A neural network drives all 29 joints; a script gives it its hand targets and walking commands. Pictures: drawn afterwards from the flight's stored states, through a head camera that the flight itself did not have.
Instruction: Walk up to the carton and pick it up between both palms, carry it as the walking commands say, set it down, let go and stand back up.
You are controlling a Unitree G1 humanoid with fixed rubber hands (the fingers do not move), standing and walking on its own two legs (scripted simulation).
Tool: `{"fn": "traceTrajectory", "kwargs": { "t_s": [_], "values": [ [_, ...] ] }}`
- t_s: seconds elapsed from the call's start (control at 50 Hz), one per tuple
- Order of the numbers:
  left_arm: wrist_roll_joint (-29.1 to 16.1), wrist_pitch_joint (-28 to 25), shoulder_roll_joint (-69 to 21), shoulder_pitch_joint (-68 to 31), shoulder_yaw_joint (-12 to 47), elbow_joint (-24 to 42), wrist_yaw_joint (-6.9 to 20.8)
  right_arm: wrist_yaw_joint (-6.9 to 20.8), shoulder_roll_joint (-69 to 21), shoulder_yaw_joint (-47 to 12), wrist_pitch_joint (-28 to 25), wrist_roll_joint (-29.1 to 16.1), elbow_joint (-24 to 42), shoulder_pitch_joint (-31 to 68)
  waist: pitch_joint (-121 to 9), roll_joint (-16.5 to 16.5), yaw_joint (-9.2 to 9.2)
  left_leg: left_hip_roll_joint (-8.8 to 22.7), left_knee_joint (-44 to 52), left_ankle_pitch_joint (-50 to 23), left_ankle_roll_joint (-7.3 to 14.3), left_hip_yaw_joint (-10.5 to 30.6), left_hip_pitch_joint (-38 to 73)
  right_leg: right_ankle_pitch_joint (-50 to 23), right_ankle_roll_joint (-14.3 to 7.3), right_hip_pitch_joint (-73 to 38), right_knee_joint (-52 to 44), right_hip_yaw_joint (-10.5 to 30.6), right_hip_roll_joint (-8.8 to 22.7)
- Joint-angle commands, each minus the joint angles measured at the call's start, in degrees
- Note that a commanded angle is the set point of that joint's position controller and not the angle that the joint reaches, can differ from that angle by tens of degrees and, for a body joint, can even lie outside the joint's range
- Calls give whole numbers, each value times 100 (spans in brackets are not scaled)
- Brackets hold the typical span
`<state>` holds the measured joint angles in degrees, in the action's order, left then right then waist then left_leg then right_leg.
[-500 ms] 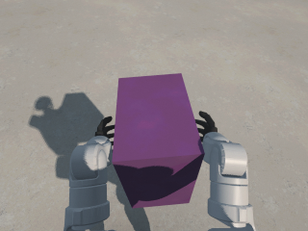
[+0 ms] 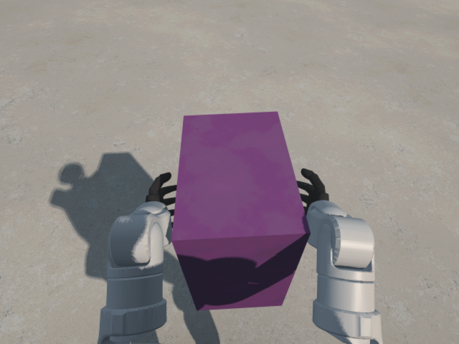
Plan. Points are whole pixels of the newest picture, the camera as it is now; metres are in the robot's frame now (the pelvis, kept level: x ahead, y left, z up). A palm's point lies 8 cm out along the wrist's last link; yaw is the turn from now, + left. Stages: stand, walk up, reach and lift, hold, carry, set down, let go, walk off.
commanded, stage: carry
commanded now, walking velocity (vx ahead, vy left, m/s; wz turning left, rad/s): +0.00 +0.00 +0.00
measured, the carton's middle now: (235, 215) +0.34 +0.00 +0.05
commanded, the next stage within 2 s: hold in 1.40 s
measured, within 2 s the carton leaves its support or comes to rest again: neither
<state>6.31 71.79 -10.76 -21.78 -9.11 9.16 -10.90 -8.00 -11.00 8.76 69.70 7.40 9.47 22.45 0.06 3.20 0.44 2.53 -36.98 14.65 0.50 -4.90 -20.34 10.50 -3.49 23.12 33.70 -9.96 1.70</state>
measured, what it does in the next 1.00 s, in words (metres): stands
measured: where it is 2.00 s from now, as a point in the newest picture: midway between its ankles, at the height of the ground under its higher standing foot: outside the picture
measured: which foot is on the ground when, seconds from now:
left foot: down 0.00-1.00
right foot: down 0.00-1.00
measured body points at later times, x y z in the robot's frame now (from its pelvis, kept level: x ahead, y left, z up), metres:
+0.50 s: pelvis +0.02 +0.01 +0.00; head +0.02 +0.02 +0.45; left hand +0.33 +0.14 +0.08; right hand +0.33 -0.12 +0.10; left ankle +0.06 +0.12 -0.72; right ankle +0.11 -0.08 -0.72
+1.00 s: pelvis +0.02 +0.01 +0.00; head +0.02 +0.02 +0.45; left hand +0.33 +0.15 +0.08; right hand +0.34 -0.11 +0.10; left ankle +0.06 +0.12 -0.72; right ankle +0.11 -0.08 -0.72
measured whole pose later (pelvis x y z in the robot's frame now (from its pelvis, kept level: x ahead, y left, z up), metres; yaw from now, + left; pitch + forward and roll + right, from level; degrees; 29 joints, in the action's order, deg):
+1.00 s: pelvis +0.02 +0.01 +0.00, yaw +1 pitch +0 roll +0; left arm 6.3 67.9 -10.7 -21.7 -10.8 6.0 -10.7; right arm -7.7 -11.0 8.4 64.8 7.6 4.7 22.3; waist -1.3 2.4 0.4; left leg 1.2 -35.1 15.2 0.9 -4.9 -20.0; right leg 9.9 -3.5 23.1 32.7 -10.0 2.9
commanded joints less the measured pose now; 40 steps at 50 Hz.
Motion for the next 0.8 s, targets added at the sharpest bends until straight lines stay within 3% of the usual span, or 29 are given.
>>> {"fn": "traceTrajectory", "kwargs": {
  "t_s": [0.0, 0.02, 0.04, 0.06, 0.1, 0.16, 0.18, 0.22, 0.24, 0.26, 0.28, 0.3, 0.34, 0.38, 0.42, 0.46, 0.48, 0.5, 0.54, 0.56, 0.58, 0.6, 0.62, 0.66, 0.68, 0.7, 0.72, 0.76, 0.78],
  "values": [
    [-2417, -139, -5257, -4029, 4015, 317, 1627, 1514, -5296, -3675, 54, -2479, -125, 3429, -2112, -266, 50, 239, 902, 965, 135, 359, 5, 2351, 126, -686, -1557, 1021, 993],
    [-2381, -142, -5377, -3745, 3987, 429, 1639, 1530, -5355, -3674, 64, -2494, -112, 3145, -1958, -341, 22, 200, 911, 929, 138, 391, 88, 2407, 95, -544, -1662, 1065, 1026],
    [-2324, -114, -5289, -3763, 3875, 32, 1640, 1483, -5211, -3659, 46, -2456, 4, 3531, -2049, -327, 20, 214, 901, 906, 143, 439, -76, 2373, 123, -732, -1601, 1048, 965],
    [-2397, -167, -5259, -3902, 3990, 483, 1642, 1477, -5286, -3702, 52, -2444, -93, 3253, -2148, -193, 60, 205, 769, 861, 135, 352, -24, 2382, 101, -725, -1670, 1125, 1047],
    [-2421, -156, -5336, -3880, 4045, 498, 1634, 1462, -5343, -3708, 55, -2467, -111, 3122, -2147, -437, 46, 125, 706, 543, 122, 247, 246, 2170, 80, -563, -1621, 1055, 1104],
    [-2332, -143, -5208, -3785, 4012, 538, 1607, 1475, -5363, -3724, 81, -2482, -226, 3033, -2176, -572, 22, 204, 882, 656, 180, 441, 212, 2053, 96, -666, -1560, 1064, 1066],
    [-2379, -140, -5271, -3939, 4035, 438, 1625, 1469, -5295, -3697, 74, -2413, -178, 3179, -2151, -435, 30, 264, 959, 489, 181, 506, 154, 1717, 137, -772, -1402, 974, 980],
    [-2394, -157, -5286, -3948, 4018, 437, 1635, 1437, -5226, -3681, 55, -2369, -27, 3249, -2231, -94, 34, 193, 728, 451, 169, 400, 51, 1896, 52, -892, -1622, 1291, 1125],
    [-2350, -140, -5097, -4060, 3944, 306, 1618, 1415, -5038, -3574, 53, -2299, -100, 3314, -2240, -316, 52, 91, 607, 455, 114, 242, 129, 2084, 0, -728, -1704, 1309, 1194],
    [-2366, -145, -5188, -3611, 3930, 547, 1644, 1399, -5318, -3727, 72, -2356, -267, 2843, -2179, -10, 54, 102, 627, 472, 157, 260, 205, 2178, -7, -741, -1758, 1227, 1177],
    [-2333, -163, -5157, -4036, 3951, 349, 1623, 1423, -5232, -3650, 57, -2388, -83, 3511, -2353, -359, 42, 212, 851, 323, 205, 448, 274, 1801, 48, -785, -1477, 1080, 1142],
    [-2292, -144, -5142, -3811, 3879, 188, 1604, 1429, -5245, -3566, 92, -2326, -455, 3015, -2306, -441, 11, 247, 1004, 467, 246, 535, 220, 1691, 77, -848, -1367, 963, 1024],
    [-2272, -198, -5120, -3908, 3903, 193, 1611, 1429, -5068, -3647, -9, -2394, 170, 3710, -2383, -377, 8, 306, 1115, 652, 222, 589, 257, 1623, 200, -719, -1245, 885, 861],
    [-2417, -211, -5214, -4312, 4032, 386, 1591, 1406, -5218, -3631, 3, -2355, -92, 3440, -2402, -567, 7, 343, 1195, 550, 193, 600, 65, 1180, 220, -962, -1074, 806, 786],
    [-2330, -203, -5194, -3838, 4023, 503, 1565, 1384, -5251, -3694, 17, -2373, -88, 3109, -2493, -502, -2, 325, 1121, 504, 222, 638, 194, 1164, 139, -996, -1189, 909, 892],
    [-2113, -286, -5079, -3589, 3780, 11, 1574, 1375, -5113, -3466, -108, -2210, -209, 3202, -2716, -436, 0, 273, 844, 36, 185, 481, 302, 613, 86, -1179, -1179, 1004, 1015],
    [-2364, -293, -5250, -3830, 4043, 522, 1577, 1361, -5301, -3774, -79, -2403, 137, 3285, -2685, -149, 26, 294, 808, -111, 181, 437, 374, 397, 80, -1143, -1127, 945, 1021],
    [-2404, -307, -5232, -3929, 4069, 559, 1575, 1356, -5292, -3799, -97, -2483, 307, 3546, -2873, -497, 8, 342, 772, -317, 174, 456, 627, -114, 78, -1141, -954, 912, 1044],
    [-2251, -338, -5240, -3624, 3908, 351, 1580, 1340, -5224, -3602, -148, -2308, 15, 3283, -2856, -520, 8, 387, 752, -623, 191, 454, 672, -747, 87, -1246, -803, 792, 978],
    [-2348, -314, -5278, -3650, 3995, 573, 1597, 1342, -5307, -3725, -121, -2347, 81, 3060, -2868, -400, 13, 387, 698, -551, 207, 485, 627, -702, 47, -1294, -847, 845, 1040],
    [-2446, -344, -5414, -4021, 4115, 748, 1583, 1374, -5419, -3705, -120, -2399, 38, 3090, -2989, -655, -3, 375, 783, -434, 234, 530, 652, -638, 0, -1370, -796, 905, 1038],
    [-2541, -302, -5305, -4165, 4217, 826, 1578, 1352, -5336, -3793, -94, -2434, 289, 3305, -2960, -606, 2, 411, 817, -559, 224, 527, 674, -697, 60, -1359, -738, 789, 982],
    [-2374, -315, -5171, -3908, 4040, 423, 1587, 1337, -5140, -3558, -118, -2201, -189, 2911, -2967, -519, 12, 480, 827, -652, 243, 614, 613, -694, 87, -1424, -694, 717, 910],
    [-2353, -358, -5211, -3801, 4001, 375, 1592, 1323, -5243, -3703, -179, -2364, 220, 3378, -3052, -586, -19, 459, 704, -916, 198, 520, 650, -959, 65, -1523, -663, 740, 967],
    [-2365, -393, -5181, -3864, 4030, 595, 1576, 1349, -5291, -3713, -167, -2340, 97, 3142, -3090, -592, -18, 445, 667, -842, 180, 466, 731, -1113, 39, -1466, -661, 821, 1010],
    [-2428, -394, -5333, -3772, 4163, 762, 1578, 1364, -5340, -3830, -183, -2417, 304, 3040, -3002, -572, -12, 440, 742, -925, 209, 560, 739, -1067, 54, -1414, -628, 779, 935],
    [-2262, -415, -5030, -3887, 3933, 317, 1570, 1355, -5067, -3509, -218, -2191, -103, 3046, -3026, -650, -14, 442, 751, -701, 217, 589, 681, -765, 20, -1375, -662, 850, 964],
    [-2387, -373, -5347, -3527, 4099, 625, 1593, 1380, -5316, -3668, -155, -2296, -123, 2618, -2797, -742, -25, 515, 917, -524, 216, 640, 728, -357, 40, -1192, -758, 802, 938],
    [-2285, -346, -5086, -3338, 3964, 316, 1600, 1351, -5138, -3705, -190, -2272, 4, 2837, -2826, -775, -42, 525, 884, -664, 249, 662, 687, -490, 82, -1255, -728, 813, 886]
  ]
}}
